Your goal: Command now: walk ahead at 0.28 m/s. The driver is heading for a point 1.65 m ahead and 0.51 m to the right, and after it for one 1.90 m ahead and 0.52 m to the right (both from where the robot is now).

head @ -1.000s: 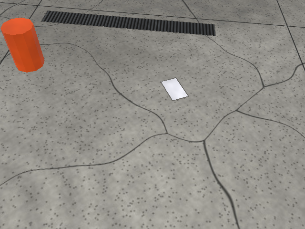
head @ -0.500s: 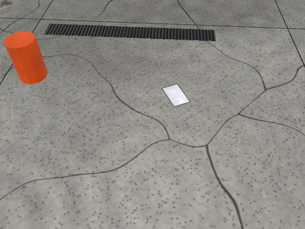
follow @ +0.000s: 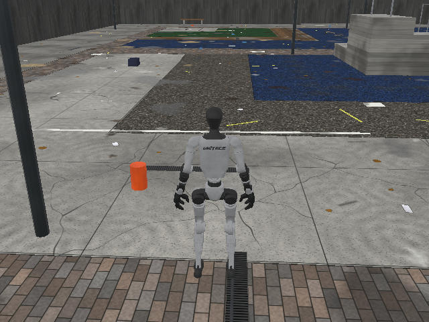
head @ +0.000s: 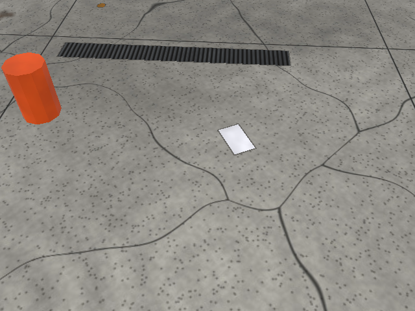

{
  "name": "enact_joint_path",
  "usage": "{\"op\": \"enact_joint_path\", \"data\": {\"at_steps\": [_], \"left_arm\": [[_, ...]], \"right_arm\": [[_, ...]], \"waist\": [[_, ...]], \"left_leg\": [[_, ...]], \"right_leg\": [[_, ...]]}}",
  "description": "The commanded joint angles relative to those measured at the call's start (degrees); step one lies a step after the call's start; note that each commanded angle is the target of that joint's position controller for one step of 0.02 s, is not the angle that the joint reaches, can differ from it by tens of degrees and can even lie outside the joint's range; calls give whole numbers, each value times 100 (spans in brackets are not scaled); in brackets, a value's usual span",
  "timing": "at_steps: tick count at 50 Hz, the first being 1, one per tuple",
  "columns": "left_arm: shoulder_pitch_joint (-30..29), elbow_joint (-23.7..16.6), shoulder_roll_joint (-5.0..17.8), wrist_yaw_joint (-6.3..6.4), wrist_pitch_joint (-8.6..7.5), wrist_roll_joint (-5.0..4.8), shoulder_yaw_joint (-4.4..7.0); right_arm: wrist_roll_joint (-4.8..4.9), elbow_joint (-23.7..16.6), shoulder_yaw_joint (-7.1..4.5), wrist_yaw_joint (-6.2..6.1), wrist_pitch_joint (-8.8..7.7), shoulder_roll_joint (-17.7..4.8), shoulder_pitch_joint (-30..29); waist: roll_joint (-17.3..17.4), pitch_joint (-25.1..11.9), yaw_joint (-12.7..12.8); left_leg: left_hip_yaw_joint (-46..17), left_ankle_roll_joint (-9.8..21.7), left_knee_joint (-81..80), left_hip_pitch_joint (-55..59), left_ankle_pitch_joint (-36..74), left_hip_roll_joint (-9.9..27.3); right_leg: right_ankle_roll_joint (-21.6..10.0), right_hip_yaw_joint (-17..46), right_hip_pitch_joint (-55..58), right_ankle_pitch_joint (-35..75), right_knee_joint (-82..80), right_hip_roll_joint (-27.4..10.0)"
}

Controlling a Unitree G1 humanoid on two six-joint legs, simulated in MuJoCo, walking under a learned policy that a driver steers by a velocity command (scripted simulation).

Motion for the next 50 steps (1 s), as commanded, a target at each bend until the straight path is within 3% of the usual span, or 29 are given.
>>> {"op": "enact_joint_path", "data": {"at_steps": [1, 3, 4, 5, 6, 7, 8, 9, 10, 12, 14, 16, 18, 20, 21, 23, 24, 25, 26, 27, 28, 29, 30, 31, 33, 38, 42, 46, 50], "left_arm": [[392, -123, 1082, -37, -183, -57, 259], [62, -276, 1086, -70, -185, -66, 254], [-451, -479, 971, -90, -181, -73, 218], [-928, -723, 715, -114, -232, -68, 144], [-1091, -960, 493, -121, -371, -12, 104], [-1006, -960, 609, -122, -478, -27, 135], [-859, -918, 644, -175, -522, -151, 150], [-846, -906, 545, -226, -537, -221, 125], [-1035, -980, 514, -265, -545, -189, 125], [-1247, -1101, 393, -344, -511, -73, 125], [-1464, -1256, 213, -438, -462, -26, 48], [-1943, -1468, 56, -453, -425, 10, -44], [-2140, -1590, 263, -415, -362, -30, -1], [-2162, -1649, 507, -392, -331, -66, 73], [-2029, -1635, 631, -385, -336, -60, 135], [-968, -1344, 915, -351, -306, -64, 327], [-83, -1069, 1076, -317, -262, -91, 441], [759, -886, 1495, -261, -213, -31, 540], [858, -772, 1658, -372, -246, 101, 508], [472, -821, 1065, -400, -292, 60, 363], [-73, -896, 870, -406, -343, 37, 306], [-526, -971, 822, -426, -389, 70, 283], [-767, -984, 733, -450, -424, 134, 266], [-863, -949, 628, -455, -448, 191, 237], [-765, -828, 545, -452, -482, 153, 215], [-176, -583, 856, -251, -446, 134, 286], [208, -452, 928, -159, -377, 66, 291], [661, -234, 952, -146, -273, 28, 309], [664, -173, 1066, -121, -145, 10, 376]], "right_arm": [[49, -404, -35, 114, -331, -262, -445], [80, -315, -28, 163, -403, -241, -189], [97, -78, -68, 174, -422, -334, 382], [90, 200, -173, 169, -443, -659, 1045], [113, 479, -385, 187, -441, -1359, 1911], [-19, 416, -303, 235, -464, -1177, 2035], [-114, 334, -194, 245, -492, -831, 1781], [-126, 246, -147, 249, -496, -698, 1605], [-87, 226, -99, 253, -467, -637, 1507], [-74, 218, 16, 203, -353, -378, 1446], [-80, 47, 50, 96, -276, -424, 1103], [-80, -78, 14, -4, -292, -711, 914], [-27, -9, -67, -25, -357, -991, 1162], [44, 31, -102, -17, -372, -985, 1213], [24, 24, -120, -7, -354, -1006, 1187], [-84, -24, -157, 12, -235, -1058, 1087], [-132, -85, -126, 19, -181, -978, 1075], [-268, -249, -7, 31, -170, -625, 1270], [-118, -215, 212, 104, -301, 295, 2118], [40, -256, 59, 152, -448, -434, 1539], [171, -481, -39, 166, -519, -767, 877], [131, -547, -39, 116, -542, -761, 592], [52, -556, -82, 74, -508, -717, 523], [21, -539, -93, 63, -433, -631, 673], [2, -554, -102, 40, -306, -497, 711], [-120, -998, -149, 26, -266, -564, -405], [-87, -1226, -87, 118, -363, -420, -1196], [-22, -1478, -22, 250, -414, -398, -1844], [10, -1638, -63, 373, -477, -622, -1841]], "waist": [[-928, 781, 91], [-987, 866, -165], [-829, 823, -489], [-133, 755, -739], [1466, 439, -913], [1505, 278, -907], [839, 391, -664], [599, 409, -536], [386, 575, -489], [447, 609, -387], [477, 705, -282], [533, 796, -299], [684, 831, -291], [671, 880, -174], [681, 734, -48], [780, -79, 530], [702, -595, 921], [-289, -1329, 1028], [-2010, -2195, 440], [-1212, -1405, 542], [-766, -501, 428], [-149, -191, 240], [-89, -26, 53], [-302, -62, -135], [-388, 32, -236], [-153, 413, -30], [-172, 460, 245], [-165, 593, 468], [-356, 447, 265]], "left_leg": [[328, 171, 227, -1188, -7, -69], [333, 347, -301, -452, 98, -35], [235, 419, -846, 333, 320, -8], [-606, 582, -1292, 1153, 382, 341], [-2313, 1045, -1882, 2506, 1174, 1278], [-3375, 1407, -2063, 2998, 2209, 2010], [-3060, 1409, -1896, 3043, 2549, 2051], [-2612, 1324, -1902, 3101, 2674, 1947], [-2181, 1204, -2023, 3061, 2876, 1878], [-1462, 933, -2337, 2598, 3212, 1579], [-861, 856, -2706, 1675, 3111, 1257], [-362, 747, -3045, 626, 2803, 949], [-379, 751, -3316, 544, 2660, 1142], [-326, 657, -3162, 1040, 3041, 1333], [-269, 575, -2845, 1347, 3848, 1406], [-15, 370, -1383, 1623, 5802, 1318], [125, 224, -190, 1132, 5801, 1087], [288, 98, 1780, -211, 3664, 661], [-212, -96, 3629, -1781, -568, -390], [-655, 40, 4311, -2337, -566, -78], [-447, 162, 4348, -2654, -2, 213], [-362, 183, 4069, -2355, 582, 531], [-318, 167, 3765, -2066, 901, 735], [-369, 163, 3564, -1714, 1086, 888], [-281, 98, 3201, -1600, 1120, 953], [-196, -213, 1740, -2702, 2297, 1040], [83, -275, 336, -2478, 3279, 783], [165, -231, -364, -2522, 3174, 617], [200, 51, -749, -2203, 2333, 446]], "right_leg": [[-1083, 2325, 24, -2109, -2012, -1451], [-1057, 2273, -483, -1586, -1976, -1467], [-810, 1693, -908, -977, -1626, -1131], [-410, 736, -1569, 143, -507, -512], [50, -344, -2734, 695, 1579, 260], [89, 47, -3664, -788, 2873, 324], [-60, 395, -4077, -829, 3598, 39], [-184, 382, -4419, -502, 3889, -145], [-237, 261, -4733, -154, 3819, -339], [-193, 41, -4409, 382, 3326, -577], [0, -212, -3639, 1073, 2310, -518], [118, -416, -2378, 1925, 962, -293], [88, -423, -1755, 2279, 359, -129], [-76, -277, -1679, 2402, -125, -100], [-180, -268, -1496, 2354, -218, -32], [-445, -422, -266, 2007, -61, 244], [-593, -412, 920, 1911, -51, 224], [-922, 1115, 2519, 1405, -32, -982], [-1813, 4216, 3561, -430, -1454, -2161], [-1519, 4498, 2860, -1000, -2093, -1976], [-1296, 3540, 1946, -649, -2128, -1863], [-1211, 2781, 1087, 213, -2222, -1659], [-1153, 2154, 473, 876, -2311, -1426], [-1117, 1756, 146, 1096, -2459, -1247], [-1207, 1359, -160, 1283, -2709, -1113], [-1289, 1000, 141, 1559, -3012, -1142], [-1071, 489, 374, 1894, -2971, -946], [-1057, 407, 1062, 2096, -2713, -1136], [-911, 498, 1784, 3063, -2110, -1455]]}}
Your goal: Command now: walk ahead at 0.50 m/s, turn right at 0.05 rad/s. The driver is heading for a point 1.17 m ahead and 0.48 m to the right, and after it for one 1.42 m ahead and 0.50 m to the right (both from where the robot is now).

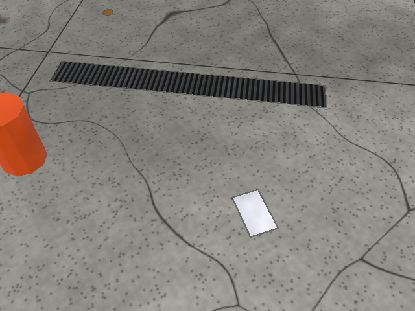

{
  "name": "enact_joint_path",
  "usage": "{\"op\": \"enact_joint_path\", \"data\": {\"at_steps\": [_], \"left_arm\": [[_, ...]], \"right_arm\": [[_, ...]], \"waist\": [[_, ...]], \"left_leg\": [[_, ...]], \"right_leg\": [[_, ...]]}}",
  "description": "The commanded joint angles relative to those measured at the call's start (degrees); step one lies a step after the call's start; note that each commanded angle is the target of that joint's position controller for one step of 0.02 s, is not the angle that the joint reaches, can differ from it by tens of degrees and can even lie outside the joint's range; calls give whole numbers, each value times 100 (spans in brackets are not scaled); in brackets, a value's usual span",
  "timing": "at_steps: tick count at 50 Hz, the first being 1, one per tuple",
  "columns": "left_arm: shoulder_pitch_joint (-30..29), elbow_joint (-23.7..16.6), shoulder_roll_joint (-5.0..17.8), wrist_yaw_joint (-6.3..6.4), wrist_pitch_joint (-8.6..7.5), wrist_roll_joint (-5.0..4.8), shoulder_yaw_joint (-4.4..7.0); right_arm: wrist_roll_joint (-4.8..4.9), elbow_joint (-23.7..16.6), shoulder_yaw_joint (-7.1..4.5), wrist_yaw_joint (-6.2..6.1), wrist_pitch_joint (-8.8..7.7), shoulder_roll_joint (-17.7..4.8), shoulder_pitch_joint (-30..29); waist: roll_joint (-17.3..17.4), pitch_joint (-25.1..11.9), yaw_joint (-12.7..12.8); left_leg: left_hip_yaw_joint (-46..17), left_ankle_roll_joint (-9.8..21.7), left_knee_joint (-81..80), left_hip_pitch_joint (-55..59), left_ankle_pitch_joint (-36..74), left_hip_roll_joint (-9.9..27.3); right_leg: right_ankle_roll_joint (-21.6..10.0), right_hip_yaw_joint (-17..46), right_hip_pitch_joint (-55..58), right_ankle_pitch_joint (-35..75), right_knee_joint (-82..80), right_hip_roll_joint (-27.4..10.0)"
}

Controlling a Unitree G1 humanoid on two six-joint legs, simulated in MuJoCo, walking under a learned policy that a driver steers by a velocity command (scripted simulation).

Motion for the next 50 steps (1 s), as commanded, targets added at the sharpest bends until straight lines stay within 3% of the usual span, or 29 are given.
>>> {"op": "enact_joint_path", "data": {"at_steps": [1, 2, 3, 4, 5, 6, 7, 8, 9, 11, 14, 19, 24, 27, 28, 29, 30, 31, 32, 33, 34, 35, 36, 37, 39, 41, 45, 48, 50], "left_arm": [[86, -162, 1019, 38, 54, -20, 234], [-21, -195, 967, 30, 85, -6, 204], [-65, -321, 774, 27, 79, 59, 110], [566, -442, 68, -30, -31, 79, -99], [491, -344, 262, -30, -157, -42, -66], [-23, -483, 827, -27, -215, -226, 103], [-337, -566, 846, 2, -218, -241, 120], [-488, -573, 766, 42, -177, -176, 147], [-393, -537, 674, 61, -88, -133, 190], [-187, -485, 361, 40, 75, -128, 170], [-475, -678, 316, 50, 188, -93, 203], [-1367, -1029, 191, -107, 112, -24, 153], [-2205, -1512, 139, -303, 106, -30, 91], [-2081, -1686, 338, -391, 134, -53, 182], [-1743, -1658, 484, -393, 153, -65, 263], [-1077, -1527, 720, -374, 163, -88, 396], [-128, -1289, 1084, -282, 183, -90, 600], [270, -1171, 1664, -149, 233, -88, 740], [104, -1397, 1820, -193, 128, -32, 694], [113, -1387, 1314, -226, 60, 6, 550], [-146, -1385, 1069, -220, 0, -10, 486], [-594, -1468, 902, -218, -30, -29, 435], [-913, -1561, 706, -202, -39, -7, 371], [-1031, -1638, 653, -174, -39, 42, 338], [-961, -1640, 785, -112, -61, 13, 368], [-777, -1610, 957, -22, -59, -2, 413], [-484, -1562, 985, 67, 22, -38, 423], [-236, -1474, 990, 72, 59, -65, 428], [-154, -1447, 932, 95, 95, -75, 417]], "right_arm": [[19, -451, -189, 58, -143, -724, -200], [15, -237, -317, 28, -156, -938, 579], [-52, 34, -456, -31, -163, -1306, 1706], [-153, 195, -625, -71, -115, -1928, 2482], [-135, 208, -476, -67, -96, -1418, 2534], [-107, 151, -361, -82, -105, -1076, 2062], [-98, 51, -296, -90, -112, -869, 1560], [-98, 35, -236, -72, -129, -654, 1193], [-137, 38, -201, -63, -165, -530, 975], [-192, 114, -220, -51, -206, -513, 869], [-225, 228, -281, -117, -240, -678, 954], [-186, 284, -327, -263, -164, -886, 1150], [-68, 438, -404, -308, 40, -1050, 1666], [-18, 357, -469, -338, 173, -1245, 1520], [-5, 314, -493, -357, 220, -1329, 1451], [7, 273, -502, -366, 265, -1383, 1358], [11, 211, -471, -374, 262, -1344, 1292], [-191, 9, -295, -342, 182, -721, 1534], [-118, -253, -148, -251, -77, -426, 1696], [112, -396, -259, -165, -274, -898, 951], [186, -481, -253, -136, -371, -922, 727], [66, -385, -263, -185, -390, -882, 763], [-59, -333, -329, -218, -337, -980, 825], [-91, -330, -356, -208, -250, -990, 928], [-164, -399, -340, -214, -124, -834, 933], [-201, -555, -302, -239, -66, -713, 567], [-148, -825, -207, -180, -101, -526, -263], [-61, -1006, -215, -106, -155, -625, -628], [-50, -1062, -260, -54, -210, -779, -642]], "waist": [[-647, 127, -370], [-627, -337, -804], [-462, -1179, -1251], [852, -2155, -1121], [1071, -2486, -1211], [741, -1496, -1150], [466, -933, -963], [268, -491, -804], [412, -268, -604], [431, -119, -421], [235, 115, -370], [60, 325, -609], [-49, 550, -874], [192, 253, -600], [311, -8, -370], [318, -381, 25], [100, -863, 513], [-1140, -1258, 282], [-1548, -2123, -70], [-825, -1784, 258], [-641, -1069, 123], [-128, -664, -186], [-152, -460, -382], [-252, -418, -523], [-269, -356, -592], [-306, -212, -515], [-602, -65, -176], [-714, -31, -23], [-752, -59, -55]], "left_leg": [[114, 244, -256, 395, -615, -212], [242, 397, -412, 1492, -576, -383], [-242, 695, -117, 3308, -478, 120], [-2736, 1545, -276, 5796, -1249, 1716], [-4053, 1676, -1090, 5871, -1764, 2049], [-3132, 1312, -1222, 5074, -1884, 1840], [-2300, 1096, -1382, 4211, -1620, 1625], [-1706, 971, -1655, 3463, -1358, 1384], [-1199, 839, -1883, 2939, -1166, 1165], [-604, 837, -2153, 2419, -739, 1005], [23, 913, -2313, 2355, -112, 983], [770, 803, -2422, 2680, 141, 893], [1063, 758, -2035, 3805, 732, 1239], [1304, 585, -1210, 4127, 2891, 1292], [1363, 521, -610, 4124, 3772, 1263], [1435, 418, 351, 3916, 4144, 1149], [1511, 185, 1758, 3080, 3369, 893], [1461, -111, 3736, 1057, -630, 272], [99, -261, 5154, -588, -3757, -805], [-555, -117, 5276, -1274, -3379, -457], [-484, 26, 4877, -1409, -2846, -197], [-469, 28, 4324, -1048, -2432, 67], [-461, -25, 3869, -632, -2196, 218], [-478, -86, 3680, -288, -2041, 288], [-363, -282, 3202, -107, -1850, 267], [-266, -451, 2500, -211, -1313, 169], [-201, -508, 695, 160, 109, -196], [-268, -449, 124, 399, 364, -359], [-400, -350, -165, 441, 91, -392]], "right_leg": [[-784, 788, 123, 3382, 536, -1815], [-658, 637, -75, 4162, 1433, -1559], [-479, 461, -1034, 3579, 2864, -1252], [-6, 78, -3515, 1047, 5192, -293], [-29, 965, -4249, -1530, 6101, -78], [-121, 1106, -4697, -1237, 6434, -415], [-144, 927, -4641, -683, 6253, -747], [-107, 862, -4444, -269, 5895, -929], [-88, 895, -4097, 44, 5620, -1100], [-38, 844, -3746, 338, 5524, -1166], [50, 920, -4177, 953, 5106, -1183], [74, 516, -4259, 2164, 3407, -1073], [-127, 133, -4686, 1777, 2638, -967], [-401, -298, -4027, 1004, 2525, -569], [-527, -456, -3491, 713, 2570, -342], [-696, -541, -2580, 681, 2411, -95], [-935, -274, -1019, 1004, 1988, 7], [-1460, 1890, 685, 934, 1855, -1257], [-2516, 5113, 1870, 88, 807, -2312], [-2157, 4680, 1769, 116, 452, -2204], [-1910, 3747, 1039, 482, 478, -1990], [-1672, 3068, 141, 1021, 474, -1702], [-1551, 2606, -514, 1587, 398, -1501], [-1528, 2424, -920, 1864, 270, -1391], [-1573, 2145, -1341, 2410, 146, -1280], [-1511, 1866, -1574, 2563, 84, -1131], [-1138, 1592, -1831, 1827, 190, -774], [-1043, 1923, -1672, 1417, 377, -915], [-990, 2274, -1284, 1276, 721, -1060]]}}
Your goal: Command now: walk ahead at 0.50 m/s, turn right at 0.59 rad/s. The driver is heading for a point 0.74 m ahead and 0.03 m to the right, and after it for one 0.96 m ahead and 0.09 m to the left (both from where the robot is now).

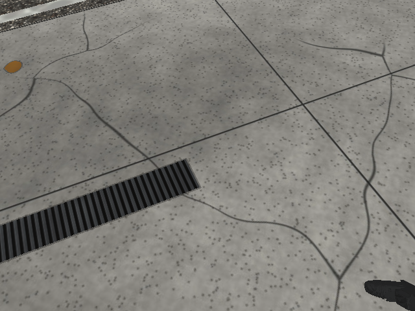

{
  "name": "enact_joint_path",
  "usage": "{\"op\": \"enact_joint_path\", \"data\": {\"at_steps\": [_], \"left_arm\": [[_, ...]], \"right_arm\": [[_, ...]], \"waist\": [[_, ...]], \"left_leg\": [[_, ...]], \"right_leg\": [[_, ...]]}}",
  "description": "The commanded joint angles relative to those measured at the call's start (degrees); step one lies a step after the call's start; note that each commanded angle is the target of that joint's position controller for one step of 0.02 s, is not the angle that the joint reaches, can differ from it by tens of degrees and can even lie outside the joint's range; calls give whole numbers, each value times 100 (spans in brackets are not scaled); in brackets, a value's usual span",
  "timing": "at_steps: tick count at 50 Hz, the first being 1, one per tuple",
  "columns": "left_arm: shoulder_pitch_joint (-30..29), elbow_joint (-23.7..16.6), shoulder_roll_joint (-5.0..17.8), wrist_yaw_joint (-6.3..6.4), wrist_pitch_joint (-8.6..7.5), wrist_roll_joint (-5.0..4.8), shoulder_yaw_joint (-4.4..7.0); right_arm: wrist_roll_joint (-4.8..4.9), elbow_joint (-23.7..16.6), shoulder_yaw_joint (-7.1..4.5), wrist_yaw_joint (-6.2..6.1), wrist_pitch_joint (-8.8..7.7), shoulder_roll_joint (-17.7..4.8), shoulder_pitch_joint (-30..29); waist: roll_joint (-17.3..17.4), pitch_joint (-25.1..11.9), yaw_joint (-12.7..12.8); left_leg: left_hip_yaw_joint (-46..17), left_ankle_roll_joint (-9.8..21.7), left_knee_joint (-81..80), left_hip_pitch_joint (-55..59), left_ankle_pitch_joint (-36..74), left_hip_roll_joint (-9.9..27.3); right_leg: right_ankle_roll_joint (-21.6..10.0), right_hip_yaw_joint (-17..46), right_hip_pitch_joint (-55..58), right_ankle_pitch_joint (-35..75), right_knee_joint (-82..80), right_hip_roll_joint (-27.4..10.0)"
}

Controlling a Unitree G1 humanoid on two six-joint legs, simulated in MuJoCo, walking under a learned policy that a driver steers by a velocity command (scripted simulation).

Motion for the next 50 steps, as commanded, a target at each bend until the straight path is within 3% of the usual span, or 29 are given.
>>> {"op": "enact_joint_path", "data": {"at_steps": [1, 3, 4, 5, 6, 7, 8, 9, 10, 11, 14, 17, 20, 23, 26, 28, 29, 30, 31, 32, 33, 34, 35, 36, 38, 41, 43, 46, 50], "left_arm": [[131, -256, 880, 66, -6, -10, 230], [-18, -315, 851, 81, 31, 9, 225], [-85, -377, 673, 65, 26, 29, 158], [-72, -499, 353, 38, 9, 122, 31], [796, -658, 7, 31, -47, -55, -71], [790, -503, 650, 52, -47, -130, 15], [156, -559, 992, 48, -14, -90, 108], [-167, -627, 958, 58, 16, -23, 117], [-375, -703, 882, 40, 17, 40, 131], [-343, -731, 771, 0, 39, 11, 136], [-384, -839, 462, -44, 129, -37, 80], [-678, -1000, 389, -67, 147, 2, 45], [-1064, -1070, 302, -158, 89, 8, -8], [-1639, -1221, 147, -250, 20, 19, -94], [-2007, -1406, 227, -326, -9, 4, -93], [-1883, -1436, 395, -350, -15, 42, -23], [-1434, -1332, 559, -341, -11, 73, 69], [-549, -1052, 806, -303, 0, 75, 220], [405, -825, 1195, -211, 44, 85, 371], [521, -776, 1828, -165, 35, 97, 436], [677, -850, 1334, -171, -5, 106, 297], [385, -776, 1064, -187, -62, 144, 199], [54, -741, 898, -186, -99, 122, 143], [-279, -722, 699, -199, -127, 137, 87], [-607, -706, 499, -209, -220, 200, 41], [-678, -516, 597, -176, -380, 221, 92], [-590, -384, 618, -119, -403, 254, 105], [-589, -287, 689, -66, -399, 233, 109], [-203, -43, 845, -15, -315, 158, 162]], "right_arm": [[42, -524, -167, 68, -172, -650, -453], [42, -410, -241, 66, -236, -775, 72], [-19, -281, -326, 32, -267, -937, 663], [-111, -211, -406, -16, -272, -1245, 1536], [-168, -7, -510, 5, -190, -1666, 2031], [-21, -86, -392, 38, -160, -1107, 1913], [3, -172, -290, 12, -116, -726, 1655], [-49, -205, -239, 3, -66, -638, 1363], [-74, -164, -201, -3, -36, -525, 1195], [-112, -133, -170, -19, -42, -473, 1133], [-49, -11, -215, -20, -107, -560, 1179], [-50, 89, -288, -39, -108, -773, 1253], [-32, 165, -297, -55, -52, -856, 1312], [32, 328, -300, -43, 16, -959, 1638], [141, 500, -332, -21, 113, -1114, 1892], [193, 570, -357, -40, 184, -1251, 1879], [209, 596, -360, -60, 220, -1317, 1825], [202, 609, -312, -90, 249, -1243, 1804], [73, 500, -196, -117, 223, -1000, 1814], [-77, 251, 65, -46, 107, -244, 2401], [128, 390, -20, 12, -35, -695, 2096], [331, 195, -109, 42, -79, -957, 1554], [300, 155, -83, 24, -88, -884, 1355], [179, 190, -104, 3, -56, -853, 1279], [169, 323, -122, 14, 125, -731, 1625], [152, 309, -94, -30, 312, -493, 1573], [129, 229, -99, -34, 324, -463, 1322], [107, 117, -64, 56, 271, -366, 917], [91, -205, 21, 190, 251, -227, 189]], "waist": [[-887, -143, -106], [-1055, -273, -417], [-984, -655, -711], [-403, -1472, -1059], [1639, -2134, -652], [1169, -1808, -763], [571, -1061, -929], [172, -638, -838], [141, -308, -747], [293, -220, -614], [348, -121, -546], [173, -84, -571], [99, -16, -706], [19, 168, -918], [81, 339, -930], [238, 184, -697], [316, -144, -372], [243, -660, 99], [-105, -1312, 489], [-1636, -2001, -58], [-1171, -2545, 298], [-983, -1614, 314], [-730, -1087, 102], [-604, -734, -99], [-732, -542, -445], [-581, -191, -570], [-528, -30, -505], [-531, 105, -369], [-414, 358, -42]], "left_leg": [[75, 135, -338, 655, -221, -224], [183, 335, -550, 1301, -570, -272], [149, 527, -646, 2259, -535, -137], [-739, 885, -509, 3762, -866, 801], [-3475, 1846, -1058, 5572, -2038, 2091], [-4011, 1786, -1340, 5422, -3318, 2180], [-3038, 1508, -1416, 4726, -3243, 1912], [-2255, 1346, -1494, 3996, -2526, 1663], [-1711, 1304, -1624, 3438, -1905, 1438], [-1268, 1237, -1760, 3083, -1528, 1278], [-518, 1350, -2111, 2797, -933, 1204], [3, 1444, -2242, 2963, -316, 1288], [640, 1314, -2250, 3041, 49, 1122], [944, 1269, -2260, 3148, 74, 1116], [951, 1246, -2119, 3631, 383, 1359], [1050, 1161, -1631, 3917, 1757, 1446], [1210, 1059, -1001, 3914, 2726, 1373], [1461, 896, 24, 3542, 3138, 1162], [1542, 656, 1554, 2265, 1741, 938], [1316, 280, 3714, -69, -2998, -81], [162, 328, 4557, -597, -3736, -168], [121, 399, 4694, -1061, -3349, 86], [171, 439, 4322, -962, -2834, 347], [181, 410, 3952, -728, -2492, 508], [57, 348, 3686, -69, -2045, 637], [-60, 201, 3284, -201, -1526, 601], [-168, 151, 2768, -508, -886, 537], [65, 196, 1664, -381, 145, 414], [423, 356, 776, -510, 317, 321]], "right_leg": [[-683, 1291, -133, 1240, -99, -1422], [-558, 1467, -61, 1565, 347, -1386], [-384, 1290, -251, 1845, 1026, -1087], [-168, 817, -963, 1128, 2592, -717], [221, 124, -3064, -1654, 4437, 72], [286, 257, -3823, -1644, 5234, -428], [321, 148, -4004, -1092, 5411, -637], [356, -50, -3819, -668, 5311, -842], [369, -70, -3699, -395, 5037, -996], [356, -90, -3433, -224, 4857, -1152], [404, -277, -3382, -6, 4458, -1298], [495, -302, -3669, 578, 3828, -1363], [468, -497, -3466, 1429, 2854, -1301], [373, -797, -3153, 1714, 1956, -1124], [202, -943, -3120, 1257, 1433, -997], [1, -1129, -2664, 744, 1180, -777], [-132, -1276, -1919, 728, 983, -579], [-301, -1396, -577, 1127, 682, -356], [-550, -536, 1221, 1438, 946, -961], [-1522, 2486, 2983, 669, 521, -2570], [-1708, 3423, 3020, 350, -118, -2940], [-1422, 2358, 2385, 819, -177, -2725], [-1191, 1532, 1577, 1280, -231, -2450], [-1051, 1014, 863, 1598, -407, -2245], [-963, 445, 36, 1743, -867, -2080], [-951, -205, -386, 1949, -1335, -2083], [-843, -622, -266, 2065, -1422, -2003], [-600, -1264, -178, 2105, -1493, -1810], [-501, -1600, 437, 2245, -1416, -2016]]}}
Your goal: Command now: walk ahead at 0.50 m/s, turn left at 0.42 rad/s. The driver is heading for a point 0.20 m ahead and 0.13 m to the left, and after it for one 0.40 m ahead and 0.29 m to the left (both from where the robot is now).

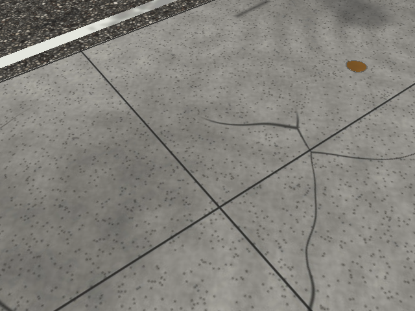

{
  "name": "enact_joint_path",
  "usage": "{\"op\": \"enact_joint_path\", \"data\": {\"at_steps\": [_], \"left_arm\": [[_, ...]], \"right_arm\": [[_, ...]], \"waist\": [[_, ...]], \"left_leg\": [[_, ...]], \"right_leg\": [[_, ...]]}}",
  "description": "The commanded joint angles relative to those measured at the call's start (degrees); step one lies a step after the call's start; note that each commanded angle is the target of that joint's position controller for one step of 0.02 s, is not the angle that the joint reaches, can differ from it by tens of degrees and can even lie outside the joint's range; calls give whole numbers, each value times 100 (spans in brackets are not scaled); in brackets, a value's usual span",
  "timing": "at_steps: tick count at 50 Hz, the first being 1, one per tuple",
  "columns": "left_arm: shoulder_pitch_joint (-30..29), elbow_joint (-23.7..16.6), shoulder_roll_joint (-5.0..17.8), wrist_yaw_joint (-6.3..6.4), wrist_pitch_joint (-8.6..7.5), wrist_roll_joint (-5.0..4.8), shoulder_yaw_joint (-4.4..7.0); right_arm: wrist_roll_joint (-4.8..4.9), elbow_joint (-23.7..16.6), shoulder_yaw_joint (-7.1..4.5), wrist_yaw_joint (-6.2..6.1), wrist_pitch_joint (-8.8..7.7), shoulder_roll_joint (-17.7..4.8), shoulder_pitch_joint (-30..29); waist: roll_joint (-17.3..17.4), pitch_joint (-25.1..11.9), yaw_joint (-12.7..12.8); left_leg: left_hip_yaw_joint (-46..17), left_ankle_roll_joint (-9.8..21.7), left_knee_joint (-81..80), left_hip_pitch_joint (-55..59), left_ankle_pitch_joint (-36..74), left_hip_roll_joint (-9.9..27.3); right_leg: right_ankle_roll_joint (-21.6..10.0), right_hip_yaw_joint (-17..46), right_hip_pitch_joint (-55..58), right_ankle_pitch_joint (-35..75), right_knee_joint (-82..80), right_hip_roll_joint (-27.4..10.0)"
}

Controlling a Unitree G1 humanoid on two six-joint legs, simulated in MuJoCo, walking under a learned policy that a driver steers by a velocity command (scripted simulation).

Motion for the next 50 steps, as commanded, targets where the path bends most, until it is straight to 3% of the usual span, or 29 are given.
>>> {"op": "enact_joint_path", "data": {"at_steps": [1, 3, 5, 6, 7, 8, 9, 10, 11, 12, 13, 14, 18, 22, 27, 29, 30, 31, 32, 33, 34, 36, 39, 42, 44, 47, 48, 49, 50], "left_arm": [[12, -198, 946, 57, 2, -74, 244], [60, -128, 1029, 84, 109, -126, 276], [-65, -153, 1194, 141, 207, -141, 317], [-121, -173, 1267, 175, 262, -146, 332], [-218, -197, 1278, 204, 306, -165, 318], [-180, -266, 1163, 236, 272, -119, 255], [465, -551, 252, 123, 111, 99, -27], [6, -604, 589, 22, -140, -87, -30], [-606, -769, 900, -42, -270, -315, 55], [-774, -832, 838, -26, -334, -278, 13], [-827, -791, 847, 18, -335, -120, 39], [-734, -773, 920, 32, -276, -42, 91], [-708, -837, 646, 47, -39, 31, 36], [-1575, -1024, 423, 2, -50, 9, -80], [-1994, -1169, 715, -110, -155, -111, 18], [-1647, -1078, 834, -124, -213, -45, 94], [-1277, -978, 884, -108, -251, 31, 141], [-787, -957, 1099, -86, -294, 160, 191], [-258, -930, 1453, -66, -257, 268, 259], [59, -697, 1453, -125, -138, 86, 295], [-153, -819, 1016, -130, -83, -38, 177], [-746, -873, 590, -131, 9, 32, -13], [-1203, -693, 496, -148, 35, 99, -77], [-1287, -540, 731, -105, 99, 48, -11], [-1212, -439, 787, -91, 161, -16, -7], [-1269, -335, 684, -104, 247, -87, -84], [-1101, -248, 526, -117, 247, -67, -149], [-967, -218, 388, -129, 240, 43, -209], [-476, -147, 300, -140, 241, 67, -221]], "right_arm": [[-7, -626, 10, 112, -81, -197, -745], [-6, -807, -6, 190, -80, -250, -887], [0, -888, -89, 233, -54, -410, -654], [6, -837, -177, 227, -31, -565, -234], [22, -669, -329, 185, -22, -820, 563], [24, -478, -525, 81, 22, -1250, 1485], [56, -474, -638, 12, 13, -1894, 1519], [9, -636, -514, 26, -50, -1526, 1733], [-42, -605, -433, 22, -93, -1196, 1566], [-5, -653, -389, 10, -121, -1028, 1211], [0, -736, -330, -2, -119, -838, 805], [-68, -848, -270, -30, -119, -689, 567], [-61, -918, -320, -138, -125, -877, 508], [9, -842, -364, -243, -54, -993, 775], [46, -722, -363, -270, 34, -944, 1174], [-4, -737, -360, -298, 84, -890, 1062], [-13, -777, -319, -307, 101, -752, 990], [-74, -890, -223, -310, 83, -484, 971], [-142, -932, -120, -329, 50, -208, 1637], [-35, -904, -112, -315, 23, -416, 2189], [25, -776, -222, -319, 74, -853, 1933], [-53, -938, -245, -349, 223, -886, 972], [-86, -937, -134, -345, 353, -389, 1038], [-126, -899, -50, -353, 351, -231, 962], [-110, -884, -66, -345, 386, -323, 852], [-172, -886, -91, -316, 440, -352, 668], [-247, -976, -96, -327, 446, -441, 503], [-282, -1098, -122, -360, 442, -670, 407], [-241, -1078, -173, -379, 463, -915, 125]], "waist": [[-450, 462, 141], [-518, 451, 118], [-742, 134, -114], [-847, -167, -369], [-786, -589, -836], [-408, -1113, -1268], [1214, -1604, -601], [667, -2501, -978], [337, -1721, -1119], [-84, -1137, -890], [-311, -709, -628], [-231, -559, -414], [-130, -284, -207], [123, -149, -554], [295, -178, -684], [474, -207, -475], [456, -401, -271], [208, -1019, -63], [-1049, -1826, -178], [-2288, -2310, -267], [-1381, -1762, -133], [-612, -826, -133], [-967, -554, -527], [-1094, -915, -510], [-1051, -1038, -439], [-935, -757, -520], [-794, -612, -479], [-391, -602, -348], [418, -528, 90]], "left_leg": [[230, 145, -500, -95, 27, -37], [416, 293, -656, -173, -510, -137], [764, 509, -664, 397, -1125, -474], [926, 643, -628, 986, -1400, -710], [979, 835, -915, 2111, -1220, -956], [227, 1124, -1111, 3838, -964, -659], [-2917, 2237, -1372, 5982, -1397, 912], [-4638, 2611, -2305, 6597, -2089, 1361], [-3759, 2247, -2455, 6168, -1867, 1181], [-3031, 2023, -2445, 5313, -1454, 927], [-2486, 1875, -2496, 4417, -838, 712], [-2133, 1832, -2628, 3787, -312, 555], [-1470, 1810, -2924, 2668, 408, 266], [-1037, 1394, -2818, 2286, -279, -172], [-1801, 1190, -2271, 2888, -1070, 94], [-1908, 997, -1699, 3195, -375, 102], [-1767, 805, -1184, 3225, 169, -136], [-1481, 544, -153, 2923, 5, -441], [-937, 128, 1610, 1538, -2406, -1097], [-754, -103, 2944, 444, -4351, -1275], [-978, -193, 3453, 125, -4053, -980], [-668, -266, 3184, 184, -3489, -668], [-297, -322, 1603, 1321, -3094, -405], [-48, -375, 305, 2149, -2372, -417], [8, -342, -262, 2475, -1875, -442], [132, -108, -1498, 3208, -1047, -531], [-129, 24, -1826, 3441, -709, -340], [-660, 219, -1883, 3693, -72, 171], [-792, 490, -1758, 3316, -711, 314]], "right_leg": [[-708, 226, -57, 2179, -336, -1752], [-624, 136, 385, 2851, 10, -1890], [-472, -31, 594, 4748, 721, -1901], [-387, -107, 585, 5643, 1389, -1857], [-229, -248, 240, 5827, 2477, -1684], [19, -266, -953, 4522, 4058, -1452], [444, 72, -3691, -1115, 6237, -282], [387, 1456, -4488, -1978, 7036, 32], [240, 1623, -4979, -1482, 6967, -312], [157, 1565, -4885, -985, 6446, -572], [189, 1510, -4540, -738, 5909, -753], [229, 1530, -4079, -570, 5627, -872], [550, 1293, -3618, -109, 4513, -844], [669, 1187, -3136, 1572, 2679, -495], [527, 1415, -2813, 1591, 1732, -278], [310, 1309, -2526, 1386, 1485, -247], [152, 1194, -1973, 1723, 1203, -257], [-159, 1624, -878, 2733, 1422, -876], [-958, 3156, 951, 4361, 1759, -2155], [-1680, 4954, 1545, 3675, 1372, -2921], [-1492, 4591, 1038, 2810, 1185, -2666], [-1157, 3147, -281, 3077, 1067, -2092], [-980, 2066, -1507, 3825, 776, -1484], [-1070, 1706, -1546, 4400, 787, -1454], [-1063, 1707, -1432, 3836, 802, -1516], [-744, 1678, -1813, 1658, 836, -1304], [-443, 1673, -2024, 748, 852, -1137], [-133, 1509, -2267, -82, 1104, -876], [91, 1090, -2157, -577, 1137, -433]]}}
